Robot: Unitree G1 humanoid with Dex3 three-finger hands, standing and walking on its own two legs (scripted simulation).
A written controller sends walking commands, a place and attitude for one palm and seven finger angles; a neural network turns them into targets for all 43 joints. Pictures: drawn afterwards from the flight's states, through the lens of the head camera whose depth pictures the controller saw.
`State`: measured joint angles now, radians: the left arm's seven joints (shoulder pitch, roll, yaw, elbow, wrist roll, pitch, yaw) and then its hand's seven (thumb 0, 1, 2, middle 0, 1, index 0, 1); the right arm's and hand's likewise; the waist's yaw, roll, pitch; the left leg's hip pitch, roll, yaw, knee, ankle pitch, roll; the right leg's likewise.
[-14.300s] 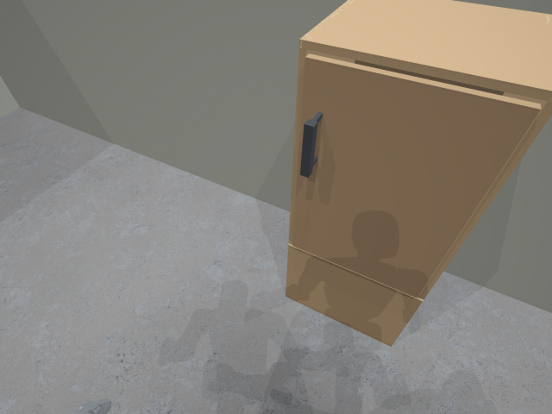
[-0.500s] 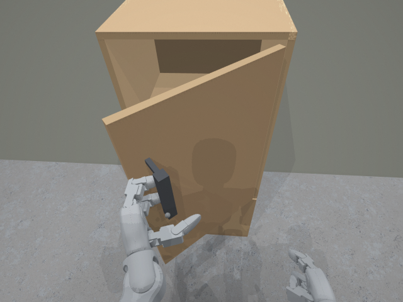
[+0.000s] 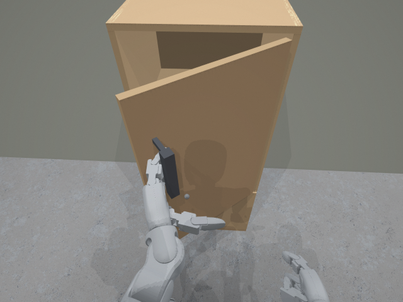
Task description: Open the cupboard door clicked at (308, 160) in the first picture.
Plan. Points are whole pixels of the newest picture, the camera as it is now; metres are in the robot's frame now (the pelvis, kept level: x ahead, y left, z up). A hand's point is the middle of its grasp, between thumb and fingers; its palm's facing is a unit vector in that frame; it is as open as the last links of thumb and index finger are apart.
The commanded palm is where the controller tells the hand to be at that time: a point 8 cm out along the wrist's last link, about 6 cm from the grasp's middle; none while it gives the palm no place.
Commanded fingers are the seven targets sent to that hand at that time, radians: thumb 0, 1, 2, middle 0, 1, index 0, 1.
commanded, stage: slide the hand sideways off the handle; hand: left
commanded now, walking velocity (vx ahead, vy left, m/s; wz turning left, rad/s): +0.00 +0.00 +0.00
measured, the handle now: (165, 168) +0.36 +0.10 +0.09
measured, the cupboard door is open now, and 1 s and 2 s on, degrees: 37 42 42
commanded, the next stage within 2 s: draw the hand back to the body in 1.18 s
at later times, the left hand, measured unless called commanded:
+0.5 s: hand (183, 219) +0.25 +0.05 +0.08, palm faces -0.09 -1.00 +0.01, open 16.4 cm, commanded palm +0.22 +0.11 +0.08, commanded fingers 0.00 -0.50 0.30 -0.15 -0.30 -0.15 -0.30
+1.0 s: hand (149, 244) +0.21 +0.10 +0.08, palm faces -0.02 -1.00 -0.02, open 16.3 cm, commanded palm +0.18 +0.16 +0.08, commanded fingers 0.00 -0.50 0.30 -0.15 -0.30 -0.15 -0.30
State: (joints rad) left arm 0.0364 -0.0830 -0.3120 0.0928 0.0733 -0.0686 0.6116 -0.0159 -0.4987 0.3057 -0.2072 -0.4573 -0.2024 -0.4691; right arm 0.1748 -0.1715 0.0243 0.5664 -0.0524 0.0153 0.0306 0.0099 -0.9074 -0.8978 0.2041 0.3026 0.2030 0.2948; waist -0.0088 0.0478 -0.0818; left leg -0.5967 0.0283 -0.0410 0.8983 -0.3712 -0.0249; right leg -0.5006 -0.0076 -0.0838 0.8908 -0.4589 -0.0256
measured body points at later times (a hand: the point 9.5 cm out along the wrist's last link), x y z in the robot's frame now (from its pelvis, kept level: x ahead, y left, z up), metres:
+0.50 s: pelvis +0.00 +0.01 +0.00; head +0.01 +0.00 +0.45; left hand +0.25 +0.10 +0.09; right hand +0.18 -0.21 -0.07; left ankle +0.05 +0.13 -0.69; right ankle +0.00 -0.11 -0.69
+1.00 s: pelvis +0.03 -0.01 -0.01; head +0.05 -0.02 +0.44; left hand +0.20 +0.16 +0.08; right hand +0.21 -0.23 -0.08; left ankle +0.05 +0.13 -0.69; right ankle +0.00 -0.11 -0.69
